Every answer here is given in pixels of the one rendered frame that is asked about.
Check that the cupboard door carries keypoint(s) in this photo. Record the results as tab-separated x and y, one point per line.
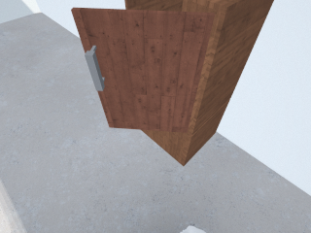
151	61

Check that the handle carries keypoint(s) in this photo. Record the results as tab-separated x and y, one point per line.
93	66

